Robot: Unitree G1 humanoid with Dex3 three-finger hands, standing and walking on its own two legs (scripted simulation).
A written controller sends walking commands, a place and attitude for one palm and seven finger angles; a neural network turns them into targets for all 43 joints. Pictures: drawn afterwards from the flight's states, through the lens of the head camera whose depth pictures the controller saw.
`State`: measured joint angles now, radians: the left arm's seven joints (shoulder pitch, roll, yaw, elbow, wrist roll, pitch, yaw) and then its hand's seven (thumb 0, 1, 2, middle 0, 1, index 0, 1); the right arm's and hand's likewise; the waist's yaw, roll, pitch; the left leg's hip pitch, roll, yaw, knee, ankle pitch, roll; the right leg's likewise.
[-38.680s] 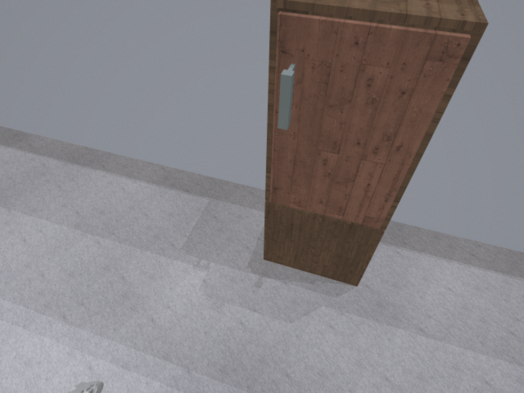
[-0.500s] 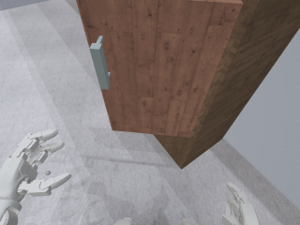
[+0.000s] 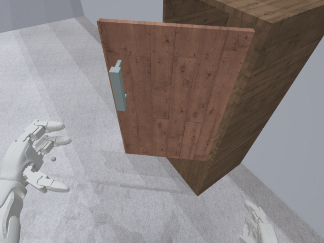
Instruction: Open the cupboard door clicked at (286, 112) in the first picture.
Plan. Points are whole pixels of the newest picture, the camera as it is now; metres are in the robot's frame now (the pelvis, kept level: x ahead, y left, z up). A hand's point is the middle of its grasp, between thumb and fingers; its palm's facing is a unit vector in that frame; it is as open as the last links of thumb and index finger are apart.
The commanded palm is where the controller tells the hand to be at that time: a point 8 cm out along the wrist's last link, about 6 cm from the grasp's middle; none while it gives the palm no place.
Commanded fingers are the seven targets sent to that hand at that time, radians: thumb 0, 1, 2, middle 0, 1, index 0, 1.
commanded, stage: raise the hand with hooked fingers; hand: left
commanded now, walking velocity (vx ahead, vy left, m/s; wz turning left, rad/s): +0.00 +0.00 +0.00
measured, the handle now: (120, 85) +0.51 +0.17 +0.11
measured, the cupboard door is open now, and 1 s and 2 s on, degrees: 50 50 50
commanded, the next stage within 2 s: move the hooked fingers beside the handle in 0.76 s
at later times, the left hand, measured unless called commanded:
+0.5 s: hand (58, 135) +0.30 +0.26 +0.13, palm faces +0.03 -1.00 -0.03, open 14.0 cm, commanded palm +0.27 +0.30 +0.13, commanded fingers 0.00 -0.50 0.30 -0.30 -1.20 -0.30 -1.20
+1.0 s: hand (61, 136) +0.30 +0.25 +0.13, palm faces +0.05 -1.00 -0.02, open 14.0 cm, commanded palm +0.28 +0.30 +0.13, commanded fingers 0.00 -0.50 0.30 -0.30 -1.20 -0.30 -1.20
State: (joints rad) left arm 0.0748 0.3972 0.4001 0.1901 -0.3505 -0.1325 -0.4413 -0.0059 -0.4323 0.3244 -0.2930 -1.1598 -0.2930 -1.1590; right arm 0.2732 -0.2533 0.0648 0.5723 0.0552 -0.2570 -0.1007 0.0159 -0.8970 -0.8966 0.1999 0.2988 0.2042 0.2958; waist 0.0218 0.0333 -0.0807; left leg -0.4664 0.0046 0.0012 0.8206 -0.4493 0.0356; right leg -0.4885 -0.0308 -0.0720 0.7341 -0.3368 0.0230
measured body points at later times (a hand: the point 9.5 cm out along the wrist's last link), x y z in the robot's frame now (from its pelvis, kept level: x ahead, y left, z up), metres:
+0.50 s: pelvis +0.01 -0.01 +0.01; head +0.02 -0.02 +0.46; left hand +0.29 +0.31 +0.13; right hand +0.16 -0.26 -0.06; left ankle -0.02 +0.09 -0.71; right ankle +0.02 -0.14 -0.71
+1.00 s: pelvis +0.00 -0.02 +0.01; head +0.01 -0.03 +0.46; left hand +0.29 +0.31 +0.13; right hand +0.16 -0.27 -0.06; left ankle -0.02 +0.09 -0.71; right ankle +0.02 -0.14 -0.71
